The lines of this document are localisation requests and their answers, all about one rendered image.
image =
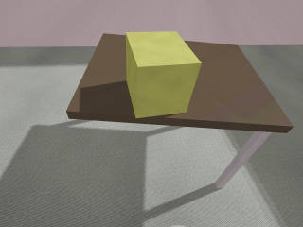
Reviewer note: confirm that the table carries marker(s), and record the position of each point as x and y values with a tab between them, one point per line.
228	95

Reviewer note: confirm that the carton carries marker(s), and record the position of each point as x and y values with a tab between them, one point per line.
161	72

